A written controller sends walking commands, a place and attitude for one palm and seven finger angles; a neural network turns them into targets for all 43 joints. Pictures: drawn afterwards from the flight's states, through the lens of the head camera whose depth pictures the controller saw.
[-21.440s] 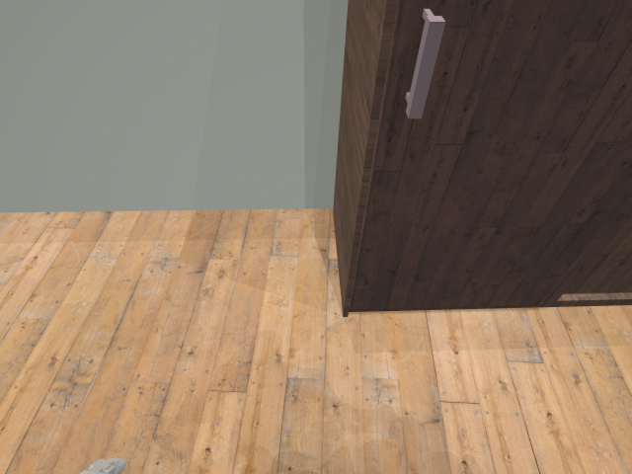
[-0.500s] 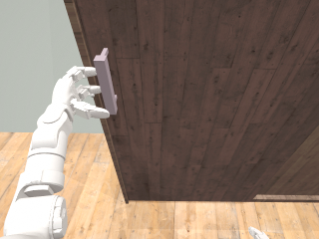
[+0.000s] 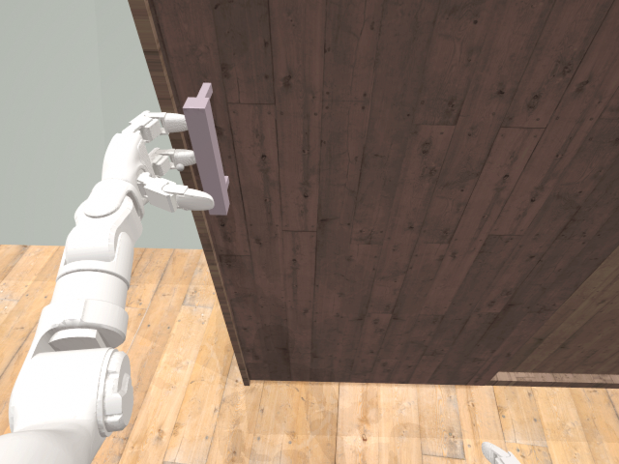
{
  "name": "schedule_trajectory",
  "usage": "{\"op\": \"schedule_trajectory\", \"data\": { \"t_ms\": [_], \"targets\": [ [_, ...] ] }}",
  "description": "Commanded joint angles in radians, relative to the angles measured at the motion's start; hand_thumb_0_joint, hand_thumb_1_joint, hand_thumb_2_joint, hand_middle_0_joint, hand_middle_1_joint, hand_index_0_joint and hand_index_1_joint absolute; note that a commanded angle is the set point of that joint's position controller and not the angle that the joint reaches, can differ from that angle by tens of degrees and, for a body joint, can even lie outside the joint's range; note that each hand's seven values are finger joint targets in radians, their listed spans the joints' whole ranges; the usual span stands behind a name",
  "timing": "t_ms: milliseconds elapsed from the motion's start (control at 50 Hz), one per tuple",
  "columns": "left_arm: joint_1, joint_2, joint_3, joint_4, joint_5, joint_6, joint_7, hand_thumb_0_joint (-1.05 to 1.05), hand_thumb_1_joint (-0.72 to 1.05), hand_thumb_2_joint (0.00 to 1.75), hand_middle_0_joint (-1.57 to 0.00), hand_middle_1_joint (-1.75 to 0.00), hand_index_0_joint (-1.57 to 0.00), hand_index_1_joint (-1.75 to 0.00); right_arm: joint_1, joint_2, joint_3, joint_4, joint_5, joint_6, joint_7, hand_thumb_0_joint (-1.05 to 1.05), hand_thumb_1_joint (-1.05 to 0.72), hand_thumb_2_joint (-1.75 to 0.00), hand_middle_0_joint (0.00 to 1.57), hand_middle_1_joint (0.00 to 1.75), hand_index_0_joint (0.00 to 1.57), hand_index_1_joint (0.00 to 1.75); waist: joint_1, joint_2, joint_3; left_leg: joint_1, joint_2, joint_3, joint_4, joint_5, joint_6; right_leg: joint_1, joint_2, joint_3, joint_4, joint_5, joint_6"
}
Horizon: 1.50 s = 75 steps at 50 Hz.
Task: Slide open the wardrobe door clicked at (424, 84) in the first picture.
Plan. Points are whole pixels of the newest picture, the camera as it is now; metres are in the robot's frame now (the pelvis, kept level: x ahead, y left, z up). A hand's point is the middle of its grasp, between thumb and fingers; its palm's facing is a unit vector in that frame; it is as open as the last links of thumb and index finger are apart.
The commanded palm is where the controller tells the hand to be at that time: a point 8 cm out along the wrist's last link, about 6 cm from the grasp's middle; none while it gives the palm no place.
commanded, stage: slide the fingers in behind the handle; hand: left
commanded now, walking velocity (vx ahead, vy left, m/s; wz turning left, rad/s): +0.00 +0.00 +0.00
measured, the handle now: (213, 152) +0.47 +0.15 +0.18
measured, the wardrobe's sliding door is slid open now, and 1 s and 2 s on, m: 0.00 0.00 0.00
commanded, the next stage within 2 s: grip the handle and tug to test in 1.80 s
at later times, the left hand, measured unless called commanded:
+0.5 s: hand (188, 177) +0.41 +0.17 +0.18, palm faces +0.05 -1.00 +0.01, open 14.0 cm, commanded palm +0.39 +0.22 +0.18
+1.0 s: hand (206, 174) +0.42 +0.15 +0.18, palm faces +0.05 -1.00 +0.01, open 14.0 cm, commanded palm +0.40 +0.20 +0.18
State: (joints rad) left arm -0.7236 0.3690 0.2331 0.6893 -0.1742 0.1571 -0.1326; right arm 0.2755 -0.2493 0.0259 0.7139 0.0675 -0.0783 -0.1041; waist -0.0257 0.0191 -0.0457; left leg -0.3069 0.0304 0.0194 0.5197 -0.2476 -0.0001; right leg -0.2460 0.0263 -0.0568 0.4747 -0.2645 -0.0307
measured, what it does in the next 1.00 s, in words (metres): stands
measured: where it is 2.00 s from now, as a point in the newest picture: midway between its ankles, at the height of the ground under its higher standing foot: outside the picture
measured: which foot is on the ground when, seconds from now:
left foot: down 0.00-1.00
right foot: down 0.00-1.00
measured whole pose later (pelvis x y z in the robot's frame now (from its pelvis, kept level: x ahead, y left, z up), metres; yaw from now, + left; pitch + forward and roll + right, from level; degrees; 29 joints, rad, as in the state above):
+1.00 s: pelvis +0.00 +0.00 +0.00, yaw -1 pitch +1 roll -1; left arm -0.67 0.28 0.19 0.59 -0.17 0.19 -0.06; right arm 0.25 -0.23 0.03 0.72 0.06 -0.06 -0.10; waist -0.02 0.02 -0.04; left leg -0.28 0.04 0.03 0.50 -0.24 0.00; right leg -0.22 0.03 -0.05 0.46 -0.26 -0.03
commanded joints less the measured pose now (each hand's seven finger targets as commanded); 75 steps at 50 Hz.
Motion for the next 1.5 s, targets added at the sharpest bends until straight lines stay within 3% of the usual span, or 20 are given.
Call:
{"op": "schedule_trajectory", "data": {
  "t_ms": [0,80,140,260,320,360,500,600,840,900,940,980,1000,1120,1160,1200,1260,1280,1400,1480],
  "targets": [
    [-0.515,0.195,0.042,-0.226,-0.015,-0.085,-0.006,0.0,-0.5,0.3,-0.3,-1.2,-0.3,-1.2,-0.038,-0.143,-0.05,-0.113,0.005,-0.052,-0.006,0.0,-0.9,-0.9,0.2,0.3,0.2,0.3,-0.02,-0.002,-0.308,0.179,-0.024,-0.027,-0.033,0.236,0.035,0.036,0.006,0.042,-0.052,0.293,0.007],
    [-0.51,0.134,-0.008,-0.292,-0.017,-0.09,-0.006,0.0,-0.5,0.3,-0.3,-1.2,-0.3,-1.2,-0.05,-0.135,-0.051,-0.122,0.009,-0.061,-0.002,0.0,-0.9,-0.9,0.2,0.3,0.2,0.3,-0.018,0.051,-0.316,0.206,-0.025,-0.029,-0.037,0.243,0.034,0.032,0.009,0.04,-0.055,0.282,0.003],
    [-0.446,0.211,0.063,-0.231,-0.017,-0.07,0.004,0.0,-0.5,0.3,-0.3,-1.2,-0.3,-1.2,-0.046,-0.149,-0.048,-0.115,0.007,-0.053,-0.004,0.0,-0.9,-0.9,0.2,0.3,0.2,0.3,-0.006,-0.011,-0.267,0.163,-0.023,-0.027,-0.051,0.201,0.036,0.041,0.007,0.04,-0.067,0.246,0.008],
    [-0.378,0.205,0.075,-0.335,-0.004,-0.069,0.024,0.0,-0.5,0.3,-0.3,-1.2,-0.3,-1.2,-0.069,-0.137,-0.047,-0.145,0.004,-0.048,0.0,0.0,-0.9,-0.9,0.2,0.3,0.2,0.3,0.018,0.006,-0.304,0.177,-0.019,-0.016,-0.059,0.25,0.036,0.086,0.007,0.042,-0.058,0.297,0.006],
    [-0.387,0.138,0.023,-0.375,-0.014,-0.055,0.022,0.0,-0.5,0.3,-0.3,-1.2,-0.3,-1.2,-0.086,-0.128,-0.045,-0.147,0.01,-0.05,0.0,0.0,-0.9,-0.9,0.2,0.3,0.2,0.3,0.003,0.013,-0.275,0.194,-0.018,-0.015,-0.058,0.229,0.034,0.056,0.014,0.039,-0.069,0.271,0.006],
    [-0.361,0.172,0.055,-0.383,-0.017,-0.039,0.027,0.0,-0.5,0.3,-0.3,-1.2,-0.3,-1.2,-0.094,-0.134,-0.045,-0.147,0.009,-0.047,-0.003,0.0,-0.9,-0.9,0.2,0.3,0.2,0.3,0.012,0.006,-0.267,0.19,-0.017,-0.014,-0.063,0.222,0.036,0.06,0.01,0.04,-0.073,0.264,0.008],
    [-0.43,0.087,-0.018,-0.4,-0.01,-0.017,0.049,0.0,-0.5,0.3,-0.3,-1.2,-0.3,-1.2,-0.119,-0.119,-0.037,-0.136,0.006,-0.045,-0.006,0.0,-0.9,-0.9,0.2,0.3,0.2,0.3,-0.008,0.023,-0.254,0.211,-0.022,-0.022,-0.056,0.206,0.033,0.03,0.01,0.039,-0.079,0.236,0.006],
    [-0.446,0.094,-0.005,-0.338,-0.011,-0.008,0.058,0.0,-0.5,0.3,-0.3,-1.2,-0.3,-1.2,-0.125,-0.12,-0.032,-0.126,0.002,-0.04,-0.008,0.0,-0.9,-0.9,0.2,0.3,0.2,0.3,-0.009,-0.024,-0.234,0.187,-0.023,-0.025,-0.062,0.17,0.033,0.021,0.005,0.038,-0.084,0.202,0.009],
    [-0.416,0.113,0.014,-0.333,-0.003,-0.029,0.073,0.0,-0.5,0.3,-0.3,-1.2,-0.3,-1.2,-0.124,-0.123,-0.034,-0.145,-0.001,-0.031,-0.002,0.0,-0.9,-0.9,0.2,0.3,0.2,0.3,0.009,-0.019,-0.269,0.183,-0.027,-0.016,-0.059,0.197,0.035,0.064,0.002,0.049,-0.076,0.248,0.013],
    [-0.478,0.09,-0.012,-0.334,-0.002,-0.033,0.072,0.0,-0.5,0.3,-0.3,-1.2,-0.3,-1.2,-0.116,-0.116,-0.034,-0.131,-0.001,-0.033,-0.003,0.0,-0.9,-0.9,0.2,0.3,0.2,0.3,-0.011,-0.015,-0.256,0.175,-0.025,-0.016,-0.055,0.18,0.036,0.042,0.004,0.05,-0.081,0.235,0.013],
    [-0.446,0.11,0.007,-0.331,-0.001,-0.036,0.076,0.0,-0.5,0.3,-0.3,-1.2,-0.3,-1.2,-0.114,-0.122,-0.038,-0.135,-0.001,-0.033,-0.003,0.0,-0.9,-0.9,0.2,0.3,0.2,0.3,0.0,-0.008,-0.271,0.181,-0.027,-0.015,-0.057,0.187,0.036,0.059,0.004,0.05,-0.08,0.236,0.013],
    [-0.491,0.055,-0.039,-0.33,-0.004,-0.037,0.075,0.0,-0.5,0.3,-0.3,-1.2,-0.3,-1.2,-0.109,-0.113,-0.037,-0.126,0.001,-0.04,-0.003,0.0,-0.9,-0.9,0.2,0.3,0.2,0.3,-0.017,0.0,-0.261,0.186,-0.026,-0.017,-0.05,0.185,0.037,0.033,0.007,0.048,-0.08,0.238,0.013],
    [-0.501,0.078,-0.021,-0.322,-0.004,-0.04,0.077,0.0,-0.5,0.3,-0.3,-1.2,-0.3,-1.2,-0.099,-0.118,-0.039,-0.118,-0.002,-0.041,-0.002,0.0,-0.9,-0.9,0.2,0.3,0.2,0.3,-0.018,-0.015,-0.268,0.182,-0.026,-0.02,-0.051,0.184,0.035,0.037,0.008,0.045,-0.078,0.238,0.012],
    [-0.427,0.034,-0.036,-0.354,-0.001,-0.042,0.088,0.0,-0.5,0.3,-0.3,-1.2,-0.3,-1.2,-0.093,-0.112,-0.046,-0.126,-0.002,-0.045,0.007,0.0,-0.9,-0.9,0.2,0.3,0.2,0.3,0.0,-0.014,-0.317,0.202,-0.027,-0.012,-0.045,0.255,0.034,0.075,0.012,0.039,-0.061,0.32,0.01],
    [-0.397,0.068,-0.005,-0.346,0.001,-0.034,0.096,0.0,-0.5,0.3,-0.3,-1.2,-0.3,-1.2,-0.095,-0.119,-0.047,-0.127,-0.002,-0.039,0.007,0.0,-0.9,-0.9,0.2,0.3,0.2,0.3,0.012,-0.021,-0.299,0.189,-0.024,-0.012,-0.053,0.26,0.034,0.085,0.01,0.039,-0.062,0.328,0.011],
    [-0.425,0.009,-0.053,-0.363,0.004,-0.025,0.103,0.0,-0.5,0.3,-0.3,-1.2,-0.3,-1.2,-0.101,-0.11,-0.044,-0.129,-0.002,-0.039,0.01,0.0,-0.9,-0.9,0.2,0.3,0.2,0.3,-0.003,-0.033,-0.28,0.191,-0.026,-0.009,-0.054,0.245,0.034,0.07,0.012,0.038,-0.068,0.314,0.014],
    [-0.434,0.063,-0.009,-0.369,0.011,-0.016,0.123,0.0,-0.5,0.3,-0.3,-1.2,-0.3,-1.2,-0.109,-0.117,-0.043,-0.129,-0.005,-0.031,0.007,0.0,-0.9,-0.9,0.2,0.3,0.2,0.3,0.005,-0.027,-0.266,0.182,-0.025,-0.009,-0.059,0.229,0.035,0.069,0.008,0.041,-0.072,0.291,0.014],
    [-0.459,0.017,-0.045,-0.385,0.013,-0.017,0.125,0.0,-0.5,0.3,-0.3,-1.2,-0.3,-1.2,-0.112,-0.108,-0.041,-0.13,-0.006,-0.032,0.009,0.0,-0.9,-0.9,0.2,0.3,0.2,0.3,-0.003,-0.022,-0.267,0.191,-0.027,-0.008,-0.058,0.231,0.036,0.063,0.01,0.042,-0.073,0.292,0.014],
    [-0.428,0.042,-0.02,-0.387,0.012,-0.021,0.122,0.0,-0.5,0.3,-0.3,-1.2,-0.3,-1.2,-0.111,-0.109,-0.043,-0.129,-0.01,-0.028,0.006,0.0,-0.9,-0.9,0.2,0.3,0.2,0.3,0.007,-0.036,-0.301,0.202,-0.027,-0.006,-0.052,0.256,0.037,0.089,0.01,0.044,-0.066,0.332,0.012],
    [-0.425,0.017,-0.041,-0.372,0.008,-0.009,0.119,0.0,-0.5,0.3,-0.3,-1.2,-0.3,-1.2,-0.124,-0.106,-0.039,-0.132,-0.006,-0.023,0.005,0.0,-0.9,-0.9,0.2,0.3,0.2,0.3,0.002,-0.037,-0.267,0.195,-0.029,-0.008,-0.054,0.229,0.036,0.069,0.009,0.042,-0.074,0.3,0.014]
  ]
}}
